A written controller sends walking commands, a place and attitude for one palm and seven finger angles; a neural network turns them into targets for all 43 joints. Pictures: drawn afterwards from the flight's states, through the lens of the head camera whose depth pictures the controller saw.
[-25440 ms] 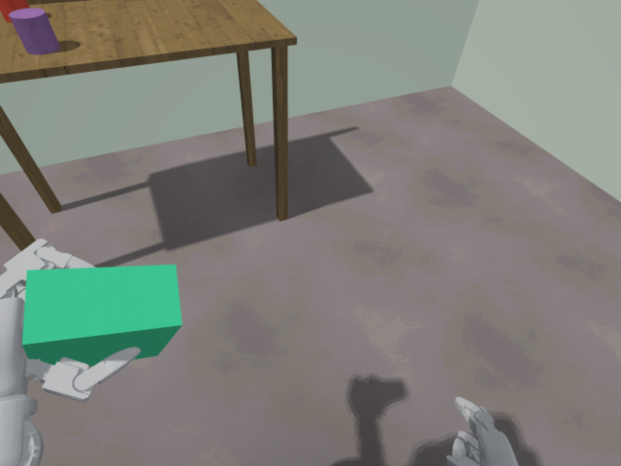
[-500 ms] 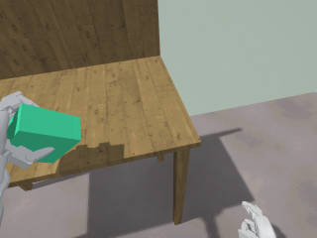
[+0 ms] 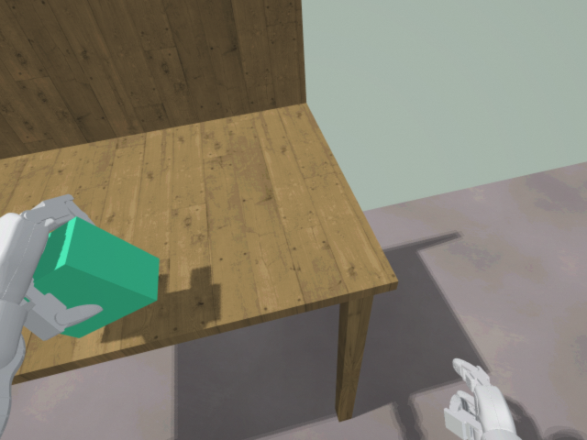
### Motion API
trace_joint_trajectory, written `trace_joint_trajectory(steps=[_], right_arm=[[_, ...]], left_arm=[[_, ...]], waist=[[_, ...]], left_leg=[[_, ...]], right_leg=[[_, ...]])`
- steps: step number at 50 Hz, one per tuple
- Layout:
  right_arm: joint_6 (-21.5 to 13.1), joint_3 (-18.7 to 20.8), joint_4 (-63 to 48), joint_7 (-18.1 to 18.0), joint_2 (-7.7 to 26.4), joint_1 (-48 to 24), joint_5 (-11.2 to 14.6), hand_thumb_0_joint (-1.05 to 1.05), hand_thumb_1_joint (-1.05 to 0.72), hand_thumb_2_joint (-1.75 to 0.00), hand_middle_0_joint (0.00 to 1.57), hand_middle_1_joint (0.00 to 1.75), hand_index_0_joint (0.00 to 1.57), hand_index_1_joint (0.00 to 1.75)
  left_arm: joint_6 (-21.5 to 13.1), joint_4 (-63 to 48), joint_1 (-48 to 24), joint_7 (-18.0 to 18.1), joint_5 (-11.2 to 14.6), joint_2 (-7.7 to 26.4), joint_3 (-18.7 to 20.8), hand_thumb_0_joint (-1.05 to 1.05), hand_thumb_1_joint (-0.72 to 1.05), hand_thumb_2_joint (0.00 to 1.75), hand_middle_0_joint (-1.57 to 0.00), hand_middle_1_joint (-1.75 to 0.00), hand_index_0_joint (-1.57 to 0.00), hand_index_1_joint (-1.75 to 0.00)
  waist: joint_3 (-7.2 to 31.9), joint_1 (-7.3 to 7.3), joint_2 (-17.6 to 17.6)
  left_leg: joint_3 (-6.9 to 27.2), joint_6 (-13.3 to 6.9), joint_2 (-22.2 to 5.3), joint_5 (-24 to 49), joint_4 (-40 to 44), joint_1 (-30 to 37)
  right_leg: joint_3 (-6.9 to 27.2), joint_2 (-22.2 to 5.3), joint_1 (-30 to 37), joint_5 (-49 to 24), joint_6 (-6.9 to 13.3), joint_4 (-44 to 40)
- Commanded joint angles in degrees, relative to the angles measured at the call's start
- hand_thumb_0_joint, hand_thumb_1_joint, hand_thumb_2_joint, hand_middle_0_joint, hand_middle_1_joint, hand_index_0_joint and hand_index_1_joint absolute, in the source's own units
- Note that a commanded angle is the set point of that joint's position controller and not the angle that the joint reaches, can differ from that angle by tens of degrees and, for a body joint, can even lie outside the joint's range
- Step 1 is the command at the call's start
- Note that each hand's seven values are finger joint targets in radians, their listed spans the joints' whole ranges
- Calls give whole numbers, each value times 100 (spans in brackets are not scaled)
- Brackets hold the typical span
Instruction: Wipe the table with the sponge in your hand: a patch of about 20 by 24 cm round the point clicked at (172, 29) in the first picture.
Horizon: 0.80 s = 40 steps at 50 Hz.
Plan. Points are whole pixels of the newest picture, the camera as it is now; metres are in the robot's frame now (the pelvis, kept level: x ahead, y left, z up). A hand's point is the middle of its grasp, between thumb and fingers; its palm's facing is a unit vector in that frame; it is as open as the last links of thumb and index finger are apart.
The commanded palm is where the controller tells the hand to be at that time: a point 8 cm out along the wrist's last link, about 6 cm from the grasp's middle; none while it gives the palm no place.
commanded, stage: turn the palm down, sponge in hand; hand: left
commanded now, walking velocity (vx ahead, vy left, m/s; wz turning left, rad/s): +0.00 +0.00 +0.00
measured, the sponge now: (92, 288) +0.23 +0.28 +0.13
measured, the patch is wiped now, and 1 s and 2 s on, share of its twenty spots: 0.00 0.00 0.00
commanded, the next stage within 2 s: move the sponge above the wiping area in 1.16 s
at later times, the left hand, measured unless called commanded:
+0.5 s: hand (60, 265) +0.21 +0.27 +0.20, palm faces +0.17 -0.16 -0.97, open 10.0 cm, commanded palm +0.16 +0.29 +0.29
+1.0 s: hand (67, 264) +0.21 +0.24 +0.22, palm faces +0.24 +0.00 -0.97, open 10.0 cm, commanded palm +0.16 +0.25 +0.29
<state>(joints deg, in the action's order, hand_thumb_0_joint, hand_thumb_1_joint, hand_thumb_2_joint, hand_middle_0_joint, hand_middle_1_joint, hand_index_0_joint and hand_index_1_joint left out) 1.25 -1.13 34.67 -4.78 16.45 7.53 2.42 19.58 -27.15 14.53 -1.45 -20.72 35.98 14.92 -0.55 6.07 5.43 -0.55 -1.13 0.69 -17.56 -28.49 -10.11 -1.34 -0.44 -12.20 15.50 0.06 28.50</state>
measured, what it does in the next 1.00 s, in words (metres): stands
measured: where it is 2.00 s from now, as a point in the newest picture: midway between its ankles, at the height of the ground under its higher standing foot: outside the picture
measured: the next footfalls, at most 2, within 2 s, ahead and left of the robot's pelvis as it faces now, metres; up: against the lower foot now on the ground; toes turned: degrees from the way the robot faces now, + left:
none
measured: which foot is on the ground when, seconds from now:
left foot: down 0.00-1.00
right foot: down 0.00-1.00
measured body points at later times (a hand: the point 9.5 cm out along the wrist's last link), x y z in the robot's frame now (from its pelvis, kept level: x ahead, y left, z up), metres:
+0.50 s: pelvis -0.02 +0.01 +0.01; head -0.02 -0.03 +0.45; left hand +0.20 +0.27 +0.25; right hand +0.24 -0.17 -0.07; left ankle -0.03 +0.11 -0.74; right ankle +0.00 -0.12 -0.74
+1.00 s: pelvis -0.03 -0.03 +0.00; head -0.05 -0.09 +0.45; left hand +0.19 +0.24 +0.27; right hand +0.23 -0.23 -0.08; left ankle -0.03 +0.11 -0.74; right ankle +0.00 -0.12 -0.74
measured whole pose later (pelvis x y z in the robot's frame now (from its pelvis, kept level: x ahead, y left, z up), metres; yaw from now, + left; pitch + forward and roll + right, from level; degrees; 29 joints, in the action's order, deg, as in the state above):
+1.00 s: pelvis -0.03 -0.03 +0.00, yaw -1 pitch -5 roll +1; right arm 3.9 -2.6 37.3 -3.0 16.7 0.3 2.2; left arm 21.6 -25.0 4.0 -5.4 -41.0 41.0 3.4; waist -0.8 8.2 7.9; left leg -0.5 1.0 -0.7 -12.4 -23.1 -6.2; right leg -1.4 1.0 -9.8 11.8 2.6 26.0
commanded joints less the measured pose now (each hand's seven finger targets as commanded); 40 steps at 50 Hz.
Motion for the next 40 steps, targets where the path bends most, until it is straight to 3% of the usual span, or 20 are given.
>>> trace_joint_trajectory(steps=[1, 3, 4, 5, 8, 9, 10, 13, 16, 19, 23, 24, 25, 28, 29, 30, 34, 38, 39, 40], right_arm=[[-338, 217, -1103, -87, 554, -873, -110, 0, -90, -90, 20, 30, 20, 30], [-303, 155, -1055, -11, 514, -1136, -105, 0, -90, -90, 20, 30, 20, 30], [-250, 106, -1016, 31, 400, -997, -124, 0, -90, -90, 20, 30, 20, 30], [-154, 162, -907, 46, 456, -883, -114, 0, -90, -90, 20, 30, 20, 30], [11, 98, -814, 162, 484, -1388, 1, 0, -90, -90, 20, 30, 20, 30], [59, 84, -820, 180, 495, -1263, -6, 0, -90, -90, 20, 30, 20, 30], [120, 107, -789, 172, 583, -1273, 2, 0, -90, -90, 20, 30, 20, 30], [125, -40, -965, 148, 540, -1973, 104, 0, -90, -90, 20, 30, 20, 30], [98, -5, -1033, 72, 571, -1822, 79, 0, -90, -90, 20, 30, 20, 30], [-29, -110, -1145, 68, 438, -1970, 29, 0, -90, -90, 20, 30, 20, 30], [69, -117, -947, 87, 492, -2202, -51, 0, -90, -90, 20, 30, 20, 30], [75, -153, -932, 103, 349, -1995, -56, 0, -90, -90, 20, 30, 20, 30], [122, -91, -781, 103, 410, -1837, -79, 0, -90, -90, 20, 30, 20, 30], [139, -112, -796, 160, 424, -2241, 28, 0, -90, -90, 20, 30, 20, 30], [155, -106, -831, 170, 421, -2030, 32, 0, -90, -90, 20, 30, 20, 30], [188, -72, -777, 156, 487, -1946, 26, 0, -90, -90, 20, 30, 20, 30], [99, -100, -940, 153, 468, -2091, 139, 0, -90, -90, 20, 30, 20, 30], [-51, -113, -1030, 104, 453, -2403, 119, 0, -90, -90, 20, 30, 20, 30], [-104, -102, -1088, 99, 434, -2204, 90, 0, -90, -90, 20, 30, 20, 30], [-86, -45, -947, 74, 484, -2121, 12, 0, -90, -90, 20, 30, 20, 30]], left_arm=[[-621, -2076, -1179, 179, -539, 1589, 713, 0, 10, 130, -120, -160, -120, -160], [-473, -1874, -956, 324, -744, 2020, 1267, 0, 10, 130, -120, -160, -120, -160], [-452, -1900, -1238, 400, -822, 1665, 966, 0, 10, 130, -120, -160, -120, -160], [-308, -1513, -1086, 493, -858, 1862, 1180, 0, 10, 130, -120, -160, -120, -160], [290, -877, -1365, 517, -853, 1711, 1093, 0, 10, 130, -120, -160, -120, -160], [428, -851, -1633, 471, -848, 1474, 739, 0, 10, 130, -120, -160, -120, -160], [611, -642, -1600, 397, -874, 1634, 741, 0, 10, 130, -120, -160, -120, -160], [921, -834, -1851, -52, -1011, 1375, 229, 0, 10, 130, -120, -160, -120, -160], [777, -1199, -2146, -355, -1259, 1217, -322, 0, 10, 130, -120, -160, -120, -160], [567, -1865, -2686, -471, -1671, 1564, -208, 0, 10, 130, -120, -160, -120, -160], [470, -1510, -2709, -344, -2205, 2547, 688, 0, 10, 130, -120, -160, -120, -160], [397, -1430, -2927, -267, -2168, 2204, 399, 0, 10, 130, -120, -160, -120, -160], [384, -969, -2689, -172, -2127, 2412, 664, 0, 10, 130, -120, -160, -120, -160], [615, -586, -2601, -114, -1922, 2243, 691, 0, 10, 130, -120, -160, -120, -160], [599, -639, -2664, -125, -1827, 1893, 377, 0, 10, 130, -120, -160, -120, -160], [638, -412, -2453, -170, -1798, 1915, 368, 0, 10, 130, -120, -160, -120, -160], [659, -446, -2195, -444, -1785, 1143, -404, 0, 10, 130, -120, -160, -120, -160], [544, -812, -2241, -404, -2096, 1501, -204, 0, 10, 130, -120, -160, -120, -160], [443, -1155, -2532, -349, -2145, 1507, -287, 0, 10, 130, -120, -160, -120, -160], [381, -1044, -2474, -277, -2223, 1937, 60, 0, 10, 130, -120, -160, -120, -160]], waist=[[1499, -64, 38], [1530, 142, 255], [1622, 65, 99], [1413, 101, 236], [1022, 191, 509], [1034, 101, 300], [947, 111, 278], [971, 83, 165], [1039, -58, -19], [1592, 46, 131], [1463, 285, 281], [1477, 222, 210], [1306, 257, 195], [1107, 332, 109], [1093, 221, -31], [937, 207, -30], [671, 46, -368], [890, 132, -320], [1271, 108, -276], [1287, 157, -168]], left_leg=[[161, -71, -170, 3007, 406, 582], [213, 33, -178, 3346, 434, 508], [184, 98, -212, 3628, 421, 555], [204, 174, -252, 3749, 495, 473], [208, 331, -251, 3645, 614, 264], [164, 340, -282, 3568, 661, 271], [179, 338, -283, 3428, 769, 222], [144, 176, -172, 2675, 898, 237], [231, 47, -168, 2099, 1082, 332], [302, -41, -120, 2173, 1023, 435], [458, -78, -86, 1820, 1096, 70], [345, -51, -58, 1971, 1032, 147], [339, -17, -63, 1936, 1078, 146], [317, 41, -9, 1786, 1038, 40], [205, 43, -45, 1863, 1011, 98], [188, 39, -34, 1774, 1074, 70], [75, -34, -23, 1297, 1061, -4], [137, -97, 41, 896, 1045, 15], [46, -128, 94, 1088, 946, 106], [100, -136, 111, 1153, 963, 135]], right_leg=[[-66, 133, 578, -1769, 52, -258], [30, 208, 748, -1805, 149, -274], [-70, 112, 845, -1922, 139, -254], [-49, 129, 850, -1893, 153, -309], [9, 168, 827, -1745, 232, -463], [-76, 82, 884, -1773, 201, -482], [-69, 97, 894, -1702, 201, -536], [-41, 199, 808, -1444, 194, -636], [-92, 157, 764, -1115, 137, -709], [-17, 188, 1047, -1098, 185, -549], [251, 321, 1289, -903, 289, -488], [140, 166, 1224, -873, 292, -511], [199, 171, 1164, -860, 309, -599], [361, 230, 1036, -854, 343, -744], [159, 117, 1047, -958, 274, -738], [146, 127, 976, -940, 247, -796], [110, 108, 696, -616, 152, -892], [373, 171, 714, -200, 180, -897], [297, 62, 952, -281, 155, -790], [388, 81, 1005, -351, 181, -793]])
